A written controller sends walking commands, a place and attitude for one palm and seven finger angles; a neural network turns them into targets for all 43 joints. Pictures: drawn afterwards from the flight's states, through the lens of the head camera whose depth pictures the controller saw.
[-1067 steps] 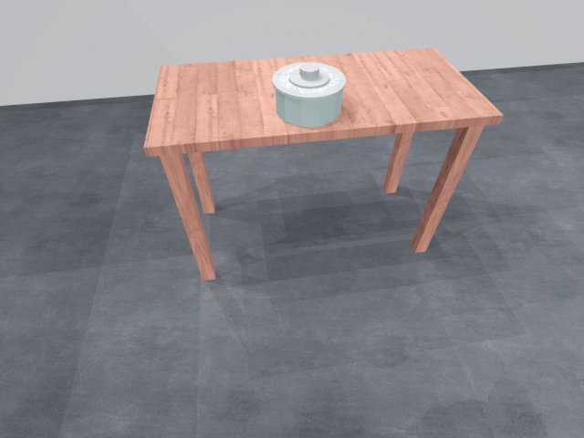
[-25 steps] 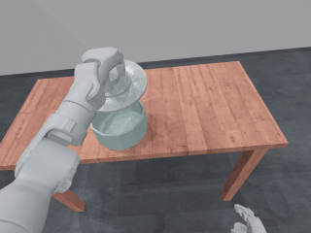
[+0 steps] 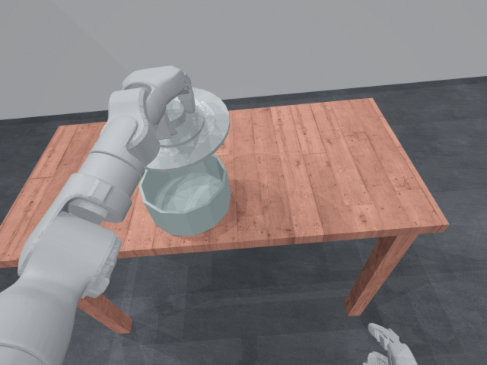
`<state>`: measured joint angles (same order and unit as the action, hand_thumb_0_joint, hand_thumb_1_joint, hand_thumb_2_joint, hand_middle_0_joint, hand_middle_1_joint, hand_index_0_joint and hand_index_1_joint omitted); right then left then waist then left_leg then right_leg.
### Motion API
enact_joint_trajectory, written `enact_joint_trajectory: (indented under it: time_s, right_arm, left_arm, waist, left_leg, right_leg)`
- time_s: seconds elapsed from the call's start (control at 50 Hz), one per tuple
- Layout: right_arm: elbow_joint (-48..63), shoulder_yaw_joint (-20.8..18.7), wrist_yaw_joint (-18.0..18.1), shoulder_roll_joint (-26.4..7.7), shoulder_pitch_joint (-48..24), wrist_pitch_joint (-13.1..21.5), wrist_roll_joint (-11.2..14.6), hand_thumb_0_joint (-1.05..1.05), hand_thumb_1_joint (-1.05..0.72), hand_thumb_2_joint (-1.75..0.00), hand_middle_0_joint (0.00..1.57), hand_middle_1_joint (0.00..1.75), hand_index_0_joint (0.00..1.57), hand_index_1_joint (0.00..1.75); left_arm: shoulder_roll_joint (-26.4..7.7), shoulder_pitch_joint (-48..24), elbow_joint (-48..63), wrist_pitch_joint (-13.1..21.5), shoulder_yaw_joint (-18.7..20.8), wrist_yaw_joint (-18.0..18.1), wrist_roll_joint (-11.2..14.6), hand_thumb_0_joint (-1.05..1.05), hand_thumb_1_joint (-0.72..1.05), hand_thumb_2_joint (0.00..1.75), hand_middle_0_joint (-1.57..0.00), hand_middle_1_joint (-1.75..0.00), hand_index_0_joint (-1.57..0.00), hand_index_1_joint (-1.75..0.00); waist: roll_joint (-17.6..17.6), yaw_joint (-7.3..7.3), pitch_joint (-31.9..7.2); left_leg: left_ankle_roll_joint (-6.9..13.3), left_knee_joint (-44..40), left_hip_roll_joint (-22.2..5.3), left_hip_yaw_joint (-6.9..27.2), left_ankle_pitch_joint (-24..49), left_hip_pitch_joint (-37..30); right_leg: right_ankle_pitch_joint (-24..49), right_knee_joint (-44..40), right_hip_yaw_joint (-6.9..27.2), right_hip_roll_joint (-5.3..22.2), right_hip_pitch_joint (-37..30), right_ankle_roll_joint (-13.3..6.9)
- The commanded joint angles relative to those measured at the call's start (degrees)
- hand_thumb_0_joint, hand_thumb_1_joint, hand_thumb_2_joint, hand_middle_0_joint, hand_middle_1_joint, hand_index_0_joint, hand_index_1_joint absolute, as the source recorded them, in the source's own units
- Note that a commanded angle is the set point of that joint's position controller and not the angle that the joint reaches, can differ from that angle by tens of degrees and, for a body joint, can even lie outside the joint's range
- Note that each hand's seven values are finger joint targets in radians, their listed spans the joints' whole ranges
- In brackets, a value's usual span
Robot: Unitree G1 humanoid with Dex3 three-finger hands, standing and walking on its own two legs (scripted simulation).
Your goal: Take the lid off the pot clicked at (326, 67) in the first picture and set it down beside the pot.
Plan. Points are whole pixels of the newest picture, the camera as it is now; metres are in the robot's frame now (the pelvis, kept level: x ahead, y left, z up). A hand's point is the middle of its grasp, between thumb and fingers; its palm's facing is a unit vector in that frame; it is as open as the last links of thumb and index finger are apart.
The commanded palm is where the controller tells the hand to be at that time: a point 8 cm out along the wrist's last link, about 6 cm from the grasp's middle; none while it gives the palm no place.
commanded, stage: move the lid sideways beside the pot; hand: left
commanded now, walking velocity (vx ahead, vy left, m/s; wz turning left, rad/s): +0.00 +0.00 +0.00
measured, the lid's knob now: (170, 114) +0.49 +0.13 +0.17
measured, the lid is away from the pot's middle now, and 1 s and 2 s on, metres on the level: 0.02 0.12 0.24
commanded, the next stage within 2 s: lower the lid onto the table in 2.00 s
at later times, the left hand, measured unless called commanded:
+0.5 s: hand (118, 126) +0.45 +0.21 +0.19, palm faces -0.26 -0.05 -0.97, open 8.0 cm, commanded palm +0.43 +0.21 +0.26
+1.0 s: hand (85, 125) +0.45 +0.26 +0.19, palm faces -0.26 -0.05 -0.96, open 8.0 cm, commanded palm +0.43 +0.27 +0.26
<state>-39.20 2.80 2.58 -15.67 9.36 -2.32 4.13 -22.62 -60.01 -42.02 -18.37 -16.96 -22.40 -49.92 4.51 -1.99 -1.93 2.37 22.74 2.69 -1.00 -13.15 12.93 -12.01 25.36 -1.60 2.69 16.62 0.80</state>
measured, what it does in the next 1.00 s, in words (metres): stands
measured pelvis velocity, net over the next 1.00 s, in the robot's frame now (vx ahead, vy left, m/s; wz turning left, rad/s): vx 0.00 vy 0.02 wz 0.00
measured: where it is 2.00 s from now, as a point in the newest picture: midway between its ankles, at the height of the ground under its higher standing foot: outside the picture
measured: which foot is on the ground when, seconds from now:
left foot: down 0.00-1.00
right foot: down 0.00-1.00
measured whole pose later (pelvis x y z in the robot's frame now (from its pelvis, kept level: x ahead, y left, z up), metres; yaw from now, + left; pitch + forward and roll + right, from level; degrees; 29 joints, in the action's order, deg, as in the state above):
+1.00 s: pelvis +0.00 +0.02 +0.00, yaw +0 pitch +4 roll +0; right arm -37.3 2.5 2.7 -16.4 12.3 -5.0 4.9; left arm -38.0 -55.5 -43.0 -8.5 -7.9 -27.0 -52.5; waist 3.7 -3.1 -0.7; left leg 3.5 22.6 2.9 -0.8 -12.9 13.9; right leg -9.8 21.3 -1.8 2.8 15.6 1.7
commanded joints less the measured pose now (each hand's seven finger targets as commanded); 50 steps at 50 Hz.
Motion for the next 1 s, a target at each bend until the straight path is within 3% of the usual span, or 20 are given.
enact_joint_trajectory:
  time_s: [0.0, 0.04, 0.12, 0.18, 0.22, 0.28, 0.34, 0.42, 0.48, 0.54, 0.6, 0.66, 0.68, 0.76, 0.82, 0.86, 0.88, 0.9, 0.94, 0.98]
  right_arm:
    - [7.04, -1.56, 0.57, -6.03, -4.29, 1.93, 0.07, 0.0, -0.9, -0.9, 0.2, 0.3, 0.2, 0.3]
    - [7.75, -1.81, 0.23, -6.23, -5.03, 1.76, 0.03, 0.0, -0.9, -0.9, 0.2, 0.3, 0.2, 0.3]
    - [8.49, -2.1, 0.33, -6.58, -5.0, 1.35, 0.15, 0.0, -0.9, -0.9, 0.2, 0.3, 0.2, 0.3]
    - [9.02, -2.18, 0.66, -6.64, -4.87, 1.48, 0.4, 0.0, -0.9, -0.9, 0.2, 0.3, 0.2, 0.3]
    - [9.4, -2.32, 0.86, -6.75, -4.56, 1.91, 0.4, 0.0, -0.9, -0.9, 0.2, 0.3, 0.2, 0.3]
    - [8.77, -2.41, 1.13, -6.8, -3.81, 1.92, 0.54, 0.0, -0.9, -0.9, 0.2, 0.3, 0.2, 0.3]
    - [9.34, -2.55, 0.75, -7.25, -3.38, 1.94, 0.56, 0.0, -0.9, -0.9, 0.2, 0.3, 0.2, 0.3]
    - [8.19, -2.42, 0.68, -7.24, -2.78, 0.93, 0.78, 0.0, -0.9, -0.9, 0.2, 0.3, 0.2, 0.3]
    - [8.76, -2.49, 0.75, -7.74, -2.63, 1.13, 0.58, 0.0, -0.9, -0.9, 0.2, 0.3, 0.2, 0.3]
    - [9.57, -2.6, 0.62, -7.65, -2.5, 1.45, 0.51, 0.0, -0.9, -0.9, 0.2, 0.3, 0.2, 0.3]
    - [8.14, -2.58, 0.52, -7.88, -1.78, 0.3, 0.91, 0.0, -0.9, -0.9, 0.2, 0.3, 0.2, 0.3]
    - [8.74, -2.65, 0.41, -8.3, -1.88, 0.23, 0.78, 0.0, -0.9, -0.9, 0.2, 0.3, 0.2, 0.3]
    - [8.67, -2.66, 0.57, -8.03, -1.8, 0.25, 0.73, 0.0, -0.9, -0.9, 0.2, 0.3, 0.2, 0.3]
    - [8.67, -2.97, 0.36, -7.97, -0.91, 0.3, 0.61, 0.0, -0.9, -0.9, 0.2, 0.3, 0.2, 0.3]
    - [7.94, -2.84, 0.8, -8.75, 0.09, -0.36, 0.65, 0.0, -0.9, -0.9, 0.2, 0.3, 0.2, 0.3]
    - [8.36, -2.73, 0.9, -8.87, 0.12, -0.42, 0.58, 0.0, -0.9, -0.9, 0.2, 0.3, 0.2, 0.3]
    - [8.52, -2.71, 1.01, -8.84, -0.35, -0.51, 0.65, 0.0, -0.9, -0.9, 0.2, 0.3, 0.2, 0.3]
    - [8.76, -2.68, 0.91, -8.57, -0.58, -0.6, 0.79, 0.0, -0.9, -0.9, 0.2, 0.3, 0.2, 0.3]
    - [9.44, -3.29, 0.48, -8.92, -0.55, -0.29, 0.56, 0.0, -0.9, -0.9, 0.2, 0.3, 0.2, 0.3]
    - [9.5, -3.22, 0.2, -8.96, -0.33, -0.89, 0.62, 0.0, -0.9, -0.9, 0.2, 0.3, 0.2, 0.3]
  left_arm:
    - [-20.0, -37.39, 9.96, -0.56, 8.94, 5.1, -4.22, 0.0, 0.57, 1.11, -0.73, -0.95, -0.79, -0.97]
    - [-17.56, -34.91, 8.84, -0.77, 7.17, 4.91, -4.43, 0.0, 0.57, 1.11, -0.73, -0.95, -0.79, -0.97]
    - [-20.77, -33.28, 9.14, -1.22, 9.54, 3.4, -3.9, 0.0, 0.57, 1.11, -0.73, -0.95, -0.79, -0.97]
    - [-20.69, -35.0, 11.9, -0.12, 8.22, 1.49, -3.36, 0.0, 0.57, 1.11, -0.73, -0.95, -0.79, -0.97]
    - [-23.52, -35.91, 14.66, 1.11, 9.95, 0.89, -3.65, 0.0, 0.57, 1.11, -0.73, -0.95, -0.79, -0.97]
    - [-22.19, -35.36, 14.13, 2.67, 8.41, -0.01, -3.34, 0.0, 0.57, 1.11, -0.73, -0.95, -0.79, -0.97]
    - [-23.28, -32.97, 16.26, 3.93, 9.5, -0.21, -2.33, 0.0, 0.57, 1.11, -0.73, -0.95, -0.79, -0.97]
    - [-22.31, -32.05, 11.73, 3.97, 8.38, -0.49, -2.67, 0.0, 0.57, 1.11, -0.73, -0.95, -0.79, -0.97]
    - [-29.04, -34.02, 15.04, 5.34, 13.27, 0.41, -3.38, 0.0, 0.57, 1.11, -0.73, -0.95, -0.79, -0.97]
    - [-28.7, -32.2, 17.68, 6.29, 12.88, 0.35, -2.79, 0.0, 0.57, 1.11, -0.73, -0.95, -0.79, -0.97]
    - [-26.87, -30.91, 11.03, 5.39, 11.47, -0.33, -2.9, 0.0, 0.57, 1.11, -0.73, -0.95, -0.79, -0.97]
    - [-29.34, -32.06, 12.84, 6.19, 12.81, -0.45, -2.89, 0.0, 0.57, 1.11, -0.73, -0.95, -0.79, -0.97]
    - [-27.56, -32.68, 12.27, 6.33, 11.32, -0.67, -3.12, 0.0, 0.57, 1.11, -0.73, -0.95, -0.79, -0.97]
    - [-27.24, -34.2, 15.19, 7.61, 10.63, -0.81, -3.19, 0.0, 0.57, 1.11, -0.73, -0.95, -0.79, -0.97]
    - [-33.09, -31.01, 9.23, 7.75, 15.65, -1.04, -3.26, 0.0, 0.57, 1.11, -0.73, -0.95, -0.79, -0.97]
    - [-36.28, -31.54, 10.43, 8.82, 17.5, -0.81, -3.32, 0.0, 0.57, 1.11, -0.73, -0.95, -0.79, -0.97]
    - [-36.69, -31.64, 10.51, 9.3, 17.69, -0.73, -3.67, 0.0, 0.57, 1.11, -0.73, -0.95, -0.79, -0.97]
    - [-34.47, -32.06, 11.6, 9.59, 15.66, -0.85, -3.75, 0.0, 0.57, 1.11, -0.73, -0.95, -0.79, -0.97]
    - [-35.6, -29.48, 14.26, 10.17, 17.09, -0.72, -3.58, 0.0, 0.57, 1.11, -0.73, -0.95, -0.79, -0.97]
    - [-37.35, -26.05, 13.55, 10.44, 19.05, -0.98, -3.75, 0.0, 0.57, 1.11, -0.73, -0.95, -0.79, -0.97]
  waist:
    - [-6.46, 0.56, -24.05]
    - [-4.93, 0.47, -23.37]
    - [-6.68, 0.59, -25.6]
    - [-6.2, -0.36, -26.32]
    - [-6.12, -0.18, -26.96]
    - [-4.73, -1.12, -24.51]
    - [-2.91, -0.62, -24.35]
    - [-2.95, -1.17, -20.28]
    - [-1.75, -0.21, -24.19]
    - [-0.22, -0.35, -26.53]
    - [-3.15, -1.07, -20.85]
    - [-1.53, -0.69, -22.85]
    - [-1.68, -1.12, -23.35]
    - [0.54, -1.67, -25.07]
    - [-3.69, -0.99, -23.26]
    - [-2.78, -0.51, -24.84]
    - [-2.54, -0.29, -24.5]
    - [-1.35, -0.58, -24.57]
    - [1.11, -0.22, -25.62]
    - [0.72, 0.29, -25.99]
  left_leg:
    - [1.07, -1.56, -0.89, 1.69, 16.98, -5.42]
    - [0.96, -1.17, -1.01, 1.73, 18.57, -5.3]
    - [1.47, -0.85, -0.9, 1.54, 17.82, -6.01]
    - [1.78, -0.69, -0.85, 1.59, 18.37, -7.21]
    - [2.09, -0.46, -0.83, 1.95, 19.09, -8.06]
    - [2.0, -0.32, -0.98, 2.13, 19.15, -8.99]
    - [1.75, -0.16, -1.2, 2.91, 22.04, -9.61]
    - [1.49, -0.79, -1.1, 2.6, 17.2, -8.13]
    - [1.44, -0.75, -1.18, 3.06, 18.84, -8.77]
    - [1.34, -0.07, -1.47, 3.61, 24.0, -10.52]
    - [1.23, -1.03, -1.63, 3.19, 19.3, -7.97]
    - [1.17, -1.05, -1.48, 3.35, 19.78, -8.48]
    - [1.33, -0.74, -1.41, 3.27, 20.12, -9.33]
    - [0.93, -0.21, -1.87, 4.25, 23.22, -12.15]
    - [1.57, -0.64, -1.49, 3.48, 20.24, -8.52]
    - [1.6, -1.08, -1.22, 3.29, 20.2, -7.63]
    - [1.62, -1.03, -1.35, 3.33, 20.97, -7.38]
    - [1.48, -1.07, -1.54, 3.59, 22.68, -8.31]
    - [1.49, 0.23, -1.93, 3.87, 28.16, -10.54]
    - [1.43, 0.42, -2.08, 4.07, 29.87, -10.63]
  right_leg:
    - [19.06, -0.27, 0.0, -1.11, -11.78, -2.84]
    - [19.53, -0.31, -0.15, -1.05, -10.97, -3.13]
    - [20.2, -0.24, 0.27, -1.08, -12.49, -2.73]
    - [20.46, -0.7, 0.34, -1.04, -12.28, -2.53]
    - [20.9, -0.92, 0.49, -1.12, -12.9, -2.55]
    - [19.21, -1.55, 0.08, -1.47, -10.21, -2.7]
    - [19.78, -1.66, -0.19, -1.44, -10.15, -3.06]
    - [15.75, -2.36, -0.82, -1.74, -7.41, -3.08]
    - [16.87, -1.7, -0.51, -1.76, -10.1, -3.43]
    - [19.37, -1.95, -0.28, -1.59, -11.1, -3.43]
    - [16.16, -2.76, -1.15, -1.95, -8.24, -3.25]
    - [15.98, -2.4, -0.97, -1.87, -8.78, -3.38]
    - [16.17, -2.51, -1.03, -1.87, -8.41, -3.34]
    - [15.55, -2.76, -1.13, -2.17, -6.94, -3.33]
    - [16.7, -3.13, -1.07, -2.16, -9.31, -3.33]
    - [17.93, -2.93, -0.72, -1.93, -11.63, -3.34]
    - [18.55, -2.81, -0.79, -1.83, -11.82, -3.42]
    - [18.48, -2.83, -0.97, -1.79, -11.05, -3.42]
    - [20.3, -3.08, -0.54, -1.73, -10.67, -3.54]
    - [20.68, -2.83, -0.7, -1.88, -11.27, -3.43]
